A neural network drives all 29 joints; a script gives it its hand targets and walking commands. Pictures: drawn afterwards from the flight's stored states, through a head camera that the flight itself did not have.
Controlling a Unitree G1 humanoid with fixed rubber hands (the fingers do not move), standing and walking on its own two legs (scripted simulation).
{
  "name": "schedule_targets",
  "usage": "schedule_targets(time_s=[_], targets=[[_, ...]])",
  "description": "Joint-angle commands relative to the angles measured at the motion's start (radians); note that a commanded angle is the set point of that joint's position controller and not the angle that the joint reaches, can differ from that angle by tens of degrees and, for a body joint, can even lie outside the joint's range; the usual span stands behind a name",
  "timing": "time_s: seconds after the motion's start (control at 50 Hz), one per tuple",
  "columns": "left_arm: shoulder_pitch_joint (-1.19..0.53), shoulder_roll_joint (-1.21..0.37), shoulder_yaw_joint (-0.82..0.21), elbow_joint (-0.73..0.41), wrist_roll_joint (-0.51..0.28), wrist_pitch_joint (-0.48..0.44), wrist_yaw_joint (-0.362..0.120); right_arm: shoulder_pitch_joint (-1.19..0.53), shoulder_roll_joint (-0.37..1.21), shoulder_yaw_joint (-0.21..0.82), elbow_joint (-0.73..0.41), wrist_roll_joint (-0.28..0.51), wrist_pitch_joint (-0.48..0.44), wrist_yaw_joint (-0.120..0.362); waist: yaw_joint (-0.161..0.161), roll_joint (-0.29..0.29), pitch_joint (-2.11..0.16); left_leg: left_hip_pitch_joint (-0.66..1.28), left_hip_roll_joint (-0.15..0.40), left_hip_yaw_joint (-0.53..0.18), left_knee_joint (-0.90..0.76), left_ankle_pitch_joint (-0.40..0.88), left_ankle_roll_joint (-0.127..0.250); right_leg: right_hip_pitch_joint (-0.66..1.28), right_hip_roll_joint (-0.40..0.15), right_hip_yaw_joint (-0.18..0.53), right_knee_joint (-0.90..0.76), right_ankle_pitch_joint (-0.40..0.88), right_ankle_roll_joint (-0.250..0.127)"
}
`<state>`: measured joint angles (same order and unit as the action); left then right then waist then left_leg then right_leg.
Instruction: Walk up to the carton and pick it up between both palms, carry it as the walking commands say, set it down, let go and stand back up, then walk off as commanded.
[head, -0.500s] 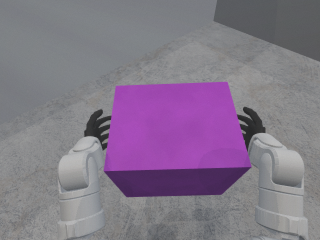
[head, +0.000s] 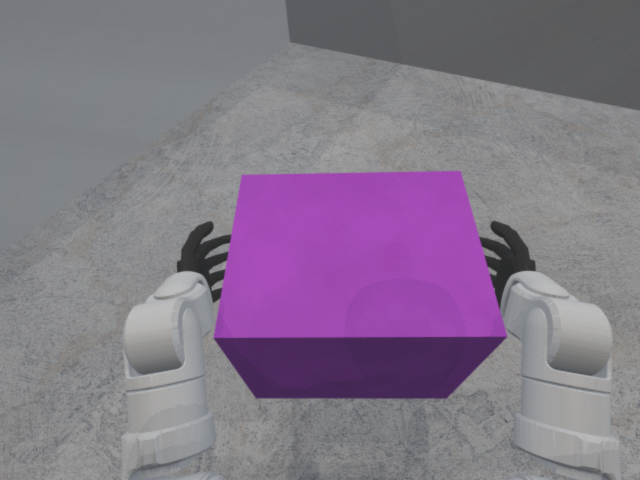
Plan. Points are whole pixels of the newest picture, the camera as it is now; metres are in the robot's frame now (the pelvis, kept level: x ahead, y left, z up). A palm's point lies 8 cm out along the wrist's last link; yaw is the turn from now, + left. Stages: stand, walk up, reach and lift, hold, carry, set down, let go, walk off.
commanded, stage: carry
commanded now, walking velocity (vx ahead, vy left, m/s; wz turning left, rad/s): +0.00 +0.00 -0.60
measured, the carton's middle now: (350, 293) +0.35 -0.02 +0.03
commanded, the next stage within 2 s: none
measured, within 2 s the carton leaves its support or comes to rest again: neither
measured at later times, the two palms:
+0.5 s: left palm (254, 304) +0.28 +0.08 +0.14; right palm out of the picture +0.18 -0.27 +0.13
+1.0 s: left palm (320, 385) +0.19 +0.01 +0.14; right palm out of the picture +0.08 -0.33 +0.13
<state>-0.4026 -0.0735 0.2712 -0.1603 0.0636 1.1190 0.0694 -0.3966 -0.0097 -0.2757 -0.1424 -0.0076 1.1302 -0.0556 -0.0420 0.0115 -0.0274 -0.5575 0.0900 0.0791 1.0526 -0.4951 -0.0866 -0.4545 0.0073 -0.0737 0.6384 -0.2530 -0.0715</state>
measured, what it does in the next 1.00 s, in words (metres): walks backwards, turning right: left foot, then right foot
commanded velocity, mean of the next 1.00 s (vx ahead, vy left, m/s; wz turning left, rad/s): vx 0.00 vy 0.00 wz -0.19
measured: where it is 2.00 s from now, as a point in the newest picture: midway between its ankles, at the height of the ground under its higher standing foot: outside the picture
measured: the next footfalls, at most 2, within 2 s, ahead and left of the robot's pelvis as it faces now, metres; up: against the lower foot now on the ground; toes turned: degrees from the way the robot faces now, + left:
left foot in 0.22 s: -0.01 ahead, +0.10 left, +0.00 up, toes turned -2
right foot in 0.54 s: -0.08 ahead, -0.17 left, +0.00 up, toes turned -19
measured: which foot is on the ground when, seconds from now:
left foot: up 0.00-0.20, down 0.22-0.56, up 0.58-0.78, down 0.80-1.00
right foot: down 0.00-0.24, up 0.26-0.52, down 0.54-1.00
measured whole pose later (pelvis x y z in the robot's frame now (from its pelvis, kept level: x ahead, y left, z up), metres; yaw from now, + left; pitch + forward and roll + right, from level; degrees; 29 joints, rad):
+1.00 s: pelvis -0.16 -0.06 +0.01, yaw -18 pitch +2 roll +1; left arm -0.40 -0.03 0.27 -0.12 0.05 1.16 0.06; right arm -0.42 0.00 -0.25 -0.09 -0.05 1.17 -0.05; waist 0.00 0.00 -0.12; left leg -0.34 0.03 0.07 0.50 -0.21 -0.01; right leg -0.38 0.02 -0.10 0.48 -0.15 -0.07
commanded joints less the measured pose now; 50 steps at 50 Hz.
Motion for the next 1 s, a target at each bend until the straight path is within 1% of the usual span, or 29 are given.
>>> schedule_targets(time_s=[0.0,0.12,0.18,0.2,0.22,0.24,0.26,0.28,0.3,0.34,0.38,0.44,0.46,0.48,0.5,0.52,0.54,0.56,0.58,0.62,0.64,0.66,0.72,0.78,0.8,0.82,0.84,0.92,0.98], targets=[[-0.55,-0.737,-0.656,-0.134,-0.215,-0.031,-0.033,-0.664,0.871,0.757,-0.144,0.272,-0.035,0.052,0.061,-0.158,-0.42,-0.027,-0.031,-0.028,-0.028,0.006,0.001,0.331,-0.261,0.291,-0.183,0.387,-0.068],[-0.527,-0.707,-0.68,-0.138,-0.22,-0.027,-0.031,-0.603,0.846,0.74,-0.115,0.238,-0.035,0.04,0.063,-0.169,-0.436,0.106,-0.099,-0.04,-0.257,0.0,0.034,0.307,-0.245,0.385,-0.253,0.288,-0.061],[-0.575,-0.706,-0.698,-0.136,-0.241,-0.02,-0.033,-0.589,0.838,0.715,-0.096,0.216,-0.033,0.033,0.043,-0.144,-0.441,0.365,-0.1,0.008,-0.544,0.096,0.064,0.187,-0.191,0.334,-0.253,0.206,-0.005],[-0.601,-0.704,-0.702,-0.126,-0.246,-0.017,-0.032,-0.587,0.829,0.704,-0.079,0.206,-0.031,0.031,0.035,-0.131,-0.446,0.522,-0.05,-0.004,-0.647,0.153,0.078,0.082,-0.156,0.29,-0.231,0.136,0.045],[-0.606,-0.704,-0.705,-0.105,-0.248,-0.012,-0.034,-0.58,0.813,0.689,-0.063,0.194,-0.03,0.03,0.027,-0.008,-0.434,0.633,0.114,-0.138,-0.726,0.156,0.134,-0.066,-0.088,0.199,-0.12,-0.006,0.102],[-0.562,-0.73,-0.726,-0.125,-0.257,0.0,-0.041,-0.491,0.811,0.666,-0.074,0.174,-0.032,0.028,0.007,0.325,-0.405,0.544,0.426,-0.405,-0.767,0.357,0.272,-0.187,0.008,0.04,0.241,-0.289,0.123],[-0.599,-0.751,-0.725,-0.149,-0.26,-0.004,-0.04,-0.52,0.818,0.684,-0.122,0.194,-0.031,0.029,0.029,0.238,-0.336,0.493,0.486,-0.345,-0.745,0.617,0.32,-0.244,-0.034,0.0,0.457,-0.351,0.124],[-0.658,-0.757,-0.732,-0.136,-0.278,-0.007,-0.039,-0.563,0.81,0.68,-0.116,0.173,-0.032,0.026,0.032,0.096,-0.318,0.454,0.403,-0.25,-0.701,0.72,0.297,-0.194,-0.054,0.033,0.554,-0.305,0.118],[-0.64,-0.771,-0.74,-0.124,-0.284,-0.006,-0.044,-0.551,0.801,0.676,-0.123,0.157,-0.031,0.026,0.035,0.043,-0.304,0.414,0.335,-0.132,-0.682,0.732,0.254,-0.16,-0.057,0.028,0.603,-0.236,0.116],[-0.589,-0.775,-0.748,-0.084,-0.289,0.002,-0.053,-0.538,0.767,0.656,-0.142,0.143,-0.032,0.022,0.046,0.101,-0.293,0.439,0.237,0.0,-0.632,0.766,0.183,-0.147,-0.044,-0.021,0.503,-0.18,0.122],[-0.6,-0.768,-0.759,-0.077,-0.301,0.014,-0.047,-0.549,0.726,0.64,-0.164,0.146,-0.025,0.019,0.036,0.189,-0.286,0.465,0.217,0.01,-0.613,0.76,0.167,-0.124,-0.017,-0.068,0.353,-0.211,0.126],[-0.547,-0.736,-0.743,-0.076,-0.293,0.035,-0.032,-0.491,0.7,0.637,-0.152,0.153,0.002,0.019,0.021,0.252,-0.314,0.497,0.226,-0.014,-0.588,0.812,0.174,-0.039,0.017,-0.107,0.128,-0.198,0.125],[-0.528,-0.726,-0.732,-0.067,-0.286,0.04,-0.029,-0.484,0.696,0.639,-0.144,0.157,0.009,0.021,0.026,0.256,-0.334,0.512,0.219,-0.01,-0.561,0.834,0.164,0.003,0.032,-0.115,0.028,-0.144,0.125],[-0.505,-0.718,-0.721,-0.056,-0.278,0.045,-0.029,-0.477,0.694,0.642,-0.135,0.162,0.015,0.025,0.037,0.233,-0.353,0.518,0.203,0.012,-0.52,0.833,0.136,0.069,0.04,-0.122,-0.134,0.0,0.127],[-0.523,-0.705,-0.705,-0.041,-0.273,0.046,-0.027,-0.507,0.692,0.644,-0.123,0.169,0.014,0.028,0.043,0.193,-0.366,0.489,0.178,0.028,-0.48,0.81,0.098,0.17,0.013,-0.11,-0.266,0.153,0.124],[-0.529,-0.699,-0.688,-0.025,-0.264,0.045,-0.029,-0.541,0.697,0.65,-0.115,0.176,0.013,0.028,0.05,0.132,-0.388,0.391,0.158,0.019,-0.419,0.685,0.069,0.293,-0.075,-0.012,-0.302,0.21,0.114],[-0.55,-0.702,-0.679,-0.037,-0.265,0.038,-0.032,-0.573,0.722,0.664,-0.119,0.183,0.013,0.028,0.048,-0.023,-0.414,0.214,0.121,0.015,-0.311,0.379,0.047,0.451,-0.234,0.144,-0.19,0.693,0.069],[-0.568,-0.696,-0.659,-0.046,-0.247,0.025,-0.026,-0.618,0.736,0.696,-0.131,0.2,0.022,0.035,0.055,-0.277,-0.407,0.035,0.019,0.052,-0.232,-0.02,0.014,0.515,-0.353,0.292,-0.113,1.066,-0.026],[-0.464,-0.726,-0.666,-0.053,-0.243,0.032,-0.03,-0.547,0.775,0.708,-0.121,0.21,0.027,0.042,0.056,-0.245,-0.416,0.011,0.001,0.011,-0.155,-0.104,0.014,0.511,-0.323,0.242,-0.108,1.092,-0.051],[-0.405,-0.751,-0.658,-0.114,-0.226,0.027,-0.044,-0.512,0.854,0.753,-0.157,0.247,0.025,0.059,0.057,-0.179,-0.421,0.022,-0.012,-0.022,-0.141,-0.032,0.035,0.476,-0.283,0.159,-0.124,0.917,-0.063],[-0.522,-0.748,-0.66,-0.138,-0.231,0.01,-0.044,-0.625,0.859,0.766,-0.17,0.265,0.01,0.064,0.057,-0.188,-0.41,0.024,-0.02,-0.029,-0.152,0.005,0.041,0.444,-0.267,0.148,-0.138,0.819,-0.062],[-0.507,-0.756,-0.665,-0.162,-0.226,0.004,-0.045,-0.606,0.873,0.775,-0.185,0.276,0.005,0.07,0.055,-0.179,-0.409,0.051,-0.025,-0.035,-0.171,0.03,0.045,0.406,-0.256,0.131,-0.155,0.711,-0.066],[-0.506,-0.746,-0.668,-0.165,-0.218,-0.003,-0.043,-0.613,0.862,0.782,-0.192,0.283,-0.001,0.068,0.048,-0.167,-0.418,0.15,-0.058,-0.02,-0.325,0.083,0.06,0.329,-0.246,0.147,-0.198,0.465,-0.068],[-0.536,-0.713,-0.671,-0.112,-0.215,0.0,-0.037,-0.641,0.824,0.765,-0.154,0.262,0.0,0.06,0.034,-0.144,-0.439,0.339,-0.052,-0.007,-0.617,0.285,0.079,0.261,-0.215,0.15,-0.223,0.238,-0.019],[-0.524,-0.706,-0.673,-0.094,-0.214,0.004,-0.036,-0.633,0.813,0.753,-0.139,0.252,0.003,0.059,0.038,-0.113,-0.453,0.398,-0.007,-0.049,-0.623,0.302,0.091,0.222,-0.2,0.151,-0.229,0.145,0.012],[-0.54,-0.712,-0.691,-0.113,-0.227,0.013,-0.039,-0.608,0.807,0.733,-0.129,0.238,0.004,0.057,0.04,0.028,-0.432,0.341,0.065,-0.144,-0.638,0.267,0.122,0.209,-0.155,0.124,-0.216,0.015,0.029],[-0.549,-0.721,-0.69,-0.111,-0.23,0.017,-0.041,-0.594,0.815,0.73,-0.119,0.234,0.01,0.058,0.041,0.057,-0.399,0.303,0.078,-0.144,-0.661,0.239,0.126,0.211,-0.142,0.117,-0.215,-0.008,0.028],[-0.591,-0.725,-0.687,-0.057,-0.25,0.036,-0.043,-0.572,0.794,0.685,-0.055,0.181,0.028,0.045,0.034,-0.034,-0.323,0.272,0.025,-0.073,-0.624,0.165,0.097,0.172,-0.169,0.173,-0.308,-0.079,0.025],[-0.584,-0.725,-0.671,-0.012,-0.25,0.051,-0.044,-0.558,0.782,0.657,-0.023,0.16,0.042,0.039,0.031,-0.047,-0.295,0.276,0.013,-0.063,-0.611,0.151,0.095,0.133,-0.177,0.19,-0.346,-0.146,0.035]])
